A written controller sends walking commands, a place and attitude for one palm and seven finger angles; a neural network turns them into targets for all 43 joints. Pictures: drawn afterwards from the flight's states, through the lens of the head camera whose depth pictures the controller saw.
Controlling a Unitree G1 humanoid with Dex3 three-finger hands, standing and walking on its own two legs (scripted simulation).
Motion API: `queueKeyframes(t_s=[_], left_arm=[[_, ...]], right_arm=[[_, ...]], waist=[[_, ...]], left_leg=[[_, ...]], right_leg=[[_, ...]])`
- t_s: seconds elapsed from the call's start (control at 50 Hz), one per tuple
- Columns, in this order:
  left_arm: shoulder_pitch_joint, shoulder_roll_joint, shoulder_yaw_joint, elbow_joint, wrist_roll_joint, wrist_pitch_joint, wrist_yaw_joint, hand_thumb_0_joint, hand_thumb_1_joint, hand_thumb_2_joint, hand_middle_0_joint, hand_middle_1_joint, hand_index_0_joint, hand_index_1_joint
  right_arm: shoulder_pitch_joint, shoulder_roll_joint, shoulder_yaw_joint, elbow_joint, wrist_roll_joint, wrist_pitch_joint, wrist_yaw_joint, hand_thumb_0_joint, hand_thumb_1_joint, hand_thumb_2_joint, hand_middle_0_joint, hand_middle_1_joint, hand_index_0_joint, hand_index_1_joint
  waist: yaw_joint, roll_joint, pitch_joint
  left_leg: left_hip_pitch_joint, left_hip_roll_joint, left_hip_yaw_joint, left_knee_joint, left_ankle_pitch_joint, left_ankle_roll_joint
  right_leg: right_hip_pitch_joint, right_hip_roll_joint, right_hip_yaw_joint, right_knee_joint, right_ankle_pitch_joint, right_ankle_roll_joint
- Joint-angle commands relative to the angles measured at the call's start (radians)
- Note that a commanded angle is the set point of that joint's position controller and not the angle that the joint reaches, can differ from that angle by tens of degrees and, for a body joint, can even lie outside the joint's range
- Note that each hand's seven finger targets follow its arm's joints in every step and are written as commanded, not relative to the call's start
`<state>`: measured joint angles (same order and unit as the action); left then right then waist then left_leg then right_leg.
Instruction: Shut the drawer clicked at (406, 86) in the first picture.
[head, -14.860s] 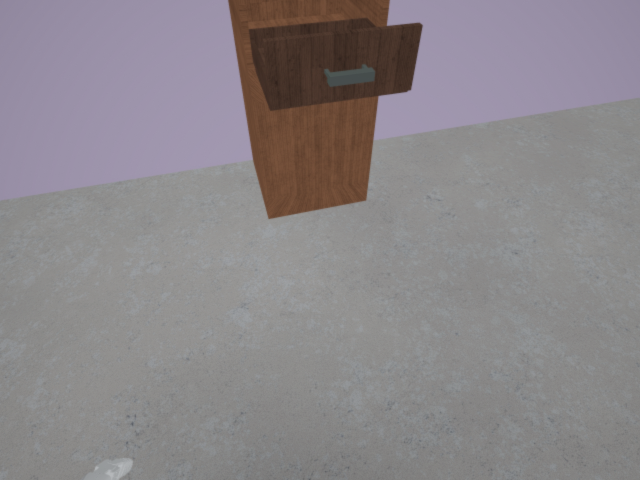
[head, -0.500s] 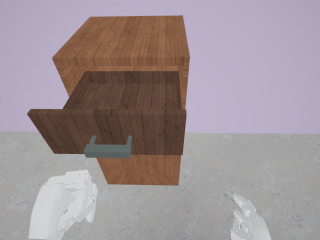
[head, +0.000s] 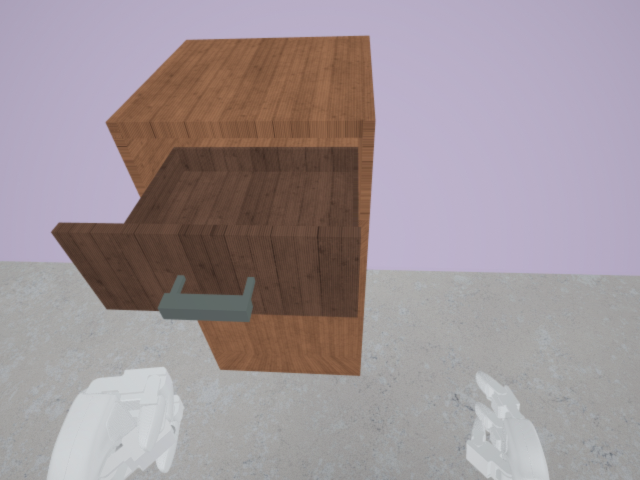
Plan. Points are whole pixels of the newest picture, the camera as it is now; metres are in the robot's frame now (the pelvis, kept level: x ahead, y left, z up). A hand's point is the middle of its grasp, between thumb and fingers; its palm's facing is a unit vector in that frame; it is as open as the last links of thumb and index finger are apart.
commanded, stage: bring the fist close to the handle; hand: left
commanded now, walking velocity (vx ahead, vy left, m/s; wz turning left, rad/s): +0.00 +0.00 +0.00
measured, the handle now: (210, 294) +0.35 +0.20 +0.04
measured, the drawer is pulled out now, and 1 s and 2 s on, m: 0.24 0.24 0.24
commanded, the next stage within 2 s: push the drawer shut in 1.28 s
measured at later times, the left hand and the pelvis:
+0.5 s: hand (185, 405) +0.18 +0.16 +0.08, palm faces +0.03 -1.00 -0.05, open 3.2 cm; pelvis -0.01 +0.01 -0.01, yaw -1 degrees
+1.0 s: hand (216, 390) +0.22 +0.15 +0.03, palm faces -0.01 -1.00 -0.04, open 3.3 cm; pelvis -0.02 +0.02 -0.03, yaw -1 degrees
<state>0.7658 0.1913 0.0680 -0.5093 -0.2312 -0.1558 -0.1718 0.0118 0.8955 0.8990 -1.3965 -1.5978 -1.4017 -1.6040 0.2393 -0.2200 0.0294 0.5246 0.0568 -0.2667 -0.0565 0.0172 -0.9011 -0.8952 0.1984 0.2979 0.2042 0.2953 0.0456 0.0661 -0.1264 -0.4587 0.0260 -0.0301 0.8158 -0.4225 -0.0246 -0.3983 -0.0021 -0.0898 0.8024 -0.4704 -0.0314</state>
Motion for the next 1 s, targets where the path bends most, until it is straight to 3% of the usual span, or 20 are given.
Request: queueKeyframes(t_s=[0.0,0.02,0.1,0.18,0.24,0.32,0.36,0.44,0.48,0.52,0.54,0.58,0.62,0.74,0.82,0.86,0.92,0.96,0.98], left_arm=[[-0.043,0.065,0.07,-0.17,-0.03,-0.094,0.004,0.0,0.9,0.9,-1.4,-1.6,-1.4,-1.6],[-0.071,0.071,0.067,-0.186,-0.024,-0.106,0.007,0.0,0.9,0.9,-1.4,-1.6,-1.4,-1.6],[-0.097,0.076,0.068,-0.125,-0.013,-0.13,0.007,0.0,0.9,0.9,-1.4,-1.6,-1.4,-1.6],[-0.141,0.052,0.037,-0.067,-0.007,-0.134,0.009,0.0,0.9,0.9,-1.4,-1.6,-1.4,-1.6],[-0.127,0.055,0.047,-0.054,0.001,-0.14,0.024,0.0,0.9,0.9,-1.4,-1.6,-1.4,-1.6],[-0.188,0.083,0.078,-0.03,0.008,-0.158,0.052,0.0,0.9,0.9,-1.4,-1.6,-1.4,-1.6],[-0.164,0.065,0.07,-0.013,0.009,-0.175,0.058,0.0,0.9,0.9,-1.4,-1.6,-1.4,-1.6],[-0.198,0.006,-0.014,0.006,0.022,-0.198,0.062,0.0,0.9,0.9,-1.4,-1.6,-1.4,-1.6],[-0.239,0.013,-0.022,0.009,0.024,-0.203,0.063,0.0,0.9,0.9,-1.4,-1.6,-1.4,-1.6],[-0.228,0.053,0.016,0.044,0.044,-0.208,0.079,0.0,0.9,0.9,-1.4,-1.6,-1.4,-1.6],[-0.228,0.019,-0.021,0.027,0.049,-0.213,0.08,0.0,0.9,0.9,-1.4,-1.6,-1.4,-1.6],[-0.239,0.005,-0.036,0.028,0.053,-0.212,0.089,0.0,0.9,0.9,-1.4,-1.6,-1.4,-1.6],[-0.265,0.049,0.015,0.057,0.062,-0.212,0.111,0.0,0.9,0.9,-1.4,-1.6,-1.4,-1.6],[-0.342,-0.013,-0.057,0.073,0.074,-0.235,0.135,0.0,0.9,0.9,-1.4,-1.6,-1.4,-1.6],[-0.382,0.02,-0.039,0.132,0.089,-0.233,0.135,0.0,0.9,0.9,-1.4,-1.6,-1.4,-1.6],[-0.414,0.008,-0.052,0.144,0.092,-0.231,0.135,0.0,0.9,0.9,-1.4,-1.6,-1.4,-1.6],[-0.362,0.068,0.019,0.099,0.079,-0.231,0.147,0.0,0.9,0.9,-1.4,-1.6,-1.4,-1.6],[-0.349,0.044,-0.004,0.041,0.07,-0.23,0.152,0.0,0.9,0.9,-1.4,-1.6,-1.4,-1.6],[-0.335,0.032,-0.009,0.041,0.064,-0.227,0.156,0.0,0.9,0.9,-1.4,-1.6,-1.4,-1.6]], right_arm=[[-0.099,-0.091,-0.04,-0.161,0.001,-0.073,-0.008,0.0,-0.9,-0.9,0.2,0.3,0.2,0.3],[-0.097,-0.096,-0.042,-0.157,-0.001,-0.077,-0.004,0.0,-0.9,-0.9,0.2,0.3,0.2,0.3],[-0.085,-0.099,-0.048,-0.147,-0.009,-0.076,0.002,0.0,-0.9,-0.9,0.2,0.3,0.2,0.3],[-0.089,-0.107,-0.05,-0.148,-0.013,-0.062,0.006,0.0,-0.9,-0.9,0.2,0.3,0.2,0.3],[-0.09,-0.108,-0.055,-0.154,-0.016,-0.053,0.009,0.0,-0.9,-0.9,0.2,0.3,0.2,0.3],[-0.088,-0.112,-0.059,-0.149,-0.021,-0.036,0.009,0.0,-0.9,-0.9,0.2,0.3,0.2,0.3],[-0.078,-0.11,-0.061,-0.152,-0.021,-0.031,0.013,0.0,-0.9,-0.9,0.2,0.3,0.2,0.3],[-0.071,-0.12,-0.059,-0.159,-0.027,-0.025,0.021,0.0,-0.9,-0.9,0.2,0.3,0.2,0.3],[-0.063,-0.126,-0.06,-0.161,-0.03,-0.024,0.023,0.0,-0.9,-0.9,0.2,0.3,0.2,0.3],[-0.065,-0.131,-0.065,-0.152,-0.033,-0.011,0.02,0.0,-0.9,-0.9,0.2,0.3,0.2,0.3],[-0.057,-0.127,-0.063,-0.166,-0.035,-0.006,0.024,0.0,-0.9,-0.9,0.2,0.3,0.2,0.3],[-0.054,-0.125,-0.062,-0.181,-0.035,0.003,0.031,0.0,-0.9,-0.9,0.2,0.3,0.2,0.3],[-0.055,-0.129,-0.065,-0.17,-0.037,0.018,0.029,0.0,-0.9,-0.9,0.2,0.3,0.2,0.3],[-0.051,-0.128,-0.059,-0.191,-0.043,0.041,0.037,0.0,-0.9,-0.9,0.2,0.3,0.2,0.3],[-0.041,-0.138,-0.061,-0.187,-0.047,0.059,0.038,0.0,-0.9,-0.9,0.2,0.3,0.2,0.3],[-0.042,-0.135,-0.061,-0.195,-0.048,0.067,0.039,0.0,-0.9,-0.9,0.2,0.3,0.2,0.3],[-0.04,-0.134,-0.065,-0.207,-0.046,0.08,0.037,0.0,-0.9,-0.9,0.2,0.3,0.2,0.3],[-0.034,-0.123,-0.063,-0.219,-0.042,0.086,0.039,0.0,-0.9,-0.9,0.2,0.3,0.2,0.3],[-0.029,-0.119,-0.062,-0.218,-0.04,0.088,0.04,0.0,-0.9,-0.9,0.2,0.3,0.2,0.3]], waist=[[-0.02,-0.098,0.018],[-0.021,-0.064,-0.005],[-0.033,-0.097,-0.018],[-0.042,-0.084,0.008],[-0.028,-0.08,-0.029],[-0.033,-0.09,-0.039],[-0.031,-0.075,-0.056],[-0.054,-0.057,-0.053],[-0.062,-0.049,-0.064],[-0.057,-0.086,-0.064],[-0.057,-0.065,-0.097],[-0.057,-0.055,-0.111],[-0.056,-0.075,-0.104],[-0.074,-0.055,-0.127],[-0.08,-0.068,-0.134],[-0.081,-0.064,-0.157],[-0.046,-0.045,-0.229],[-0.046,-0.009,-0.278],[-0.047,-0.015,-0.26]], left_leg=[[0.035,-0.035,0.024,-0.08,0.216,0.056],[0.047,-0.038,0.026,-0.079,0.23,0.057],[0.031,-0.037,0.024,-0.065,0.235,0.057],[0.001,-0.039,0.024,-0.069,0.199,0.056],[0.0,-0.039,0.025,-0.071,0.202,0.056],[-0.019,-0.037,0.023,-0.06,0.203,0.055],[-0.02,-0.036,0.025,-0.056,0.215,0.053],[-0.029,-0.033,0.019,-0.039,0.207,0.053],[-0.042,-0.033,0.014,-0.029,0.19,0.051],[-0.06,-0.028,0.009,-0.022,0.191,0.053],[-0.049,-0.031,0.012,-0.017,0.209,0.053],[-0.059,-0.03,0.009,-0.009,0.215,0.049],[-0.082,-0.026,0.008,-0.001,0.201,0.048],[-0.112,-0.022,0.0,0.035,0.182,0.045],[-0.152,-0.021,-0.002,0.062,0.174,0.046],[-0.158,-0.023,-0.001,0.073,0.165,0.045],[-0.132,-0.023,0.009,0.065,0.22,0.046],[-0.094,-0.022,0.016,0.067,0.282,0.044],[-0.092,-0.021,0.015,0.065,0.3,0.042]], right_leg=[[-0.02,-0.019,0.077,-0.183,0.325,0.046],[-0.01,-0.017,0.07,-0.171,0.336,0.042],[-0.021,-0.021,0.074,-0.159,0.354,0.048],[-0.051,-0.017,0.067,-0.155,0.274,0.041],[-0.045,-0.015,0.061,-0.141,0.253,0.035],[-0.06,-0.009,0.055,-0.122,0.247,0.033],[-0.071,-0.004,0.041,-0.098,0.262,0.028],[-0.123,0.003,0.026,-0.066,0.248,0.026],[-0.14,0.002,0.026,-0.054,0.23,0.026],[-0.147,0.006,0.025,-0.042,0.22,0.023],[-0.149,0.005,0.021,-0.025,0.24,0.021],[-0.158,0.006,0.014,-0.004,0.245,0.02],[-0.168,0.009,0.017,0.001,0.226,0.019],[-0.229,0.011,0.013,0.047,0.199,0.016],[-0.247,0.011,0.023,0.063,0.197,0.015],[-0.258,0.009,0.023,0.076,0.193,0.015],[-0.188,0.01,0.031,0.073,0.246,0.009],[-0.163,0.008,0.029,0.078,0.311,0.009],[-0.157,0.009,0.025,0.078,0.33,0.01]])
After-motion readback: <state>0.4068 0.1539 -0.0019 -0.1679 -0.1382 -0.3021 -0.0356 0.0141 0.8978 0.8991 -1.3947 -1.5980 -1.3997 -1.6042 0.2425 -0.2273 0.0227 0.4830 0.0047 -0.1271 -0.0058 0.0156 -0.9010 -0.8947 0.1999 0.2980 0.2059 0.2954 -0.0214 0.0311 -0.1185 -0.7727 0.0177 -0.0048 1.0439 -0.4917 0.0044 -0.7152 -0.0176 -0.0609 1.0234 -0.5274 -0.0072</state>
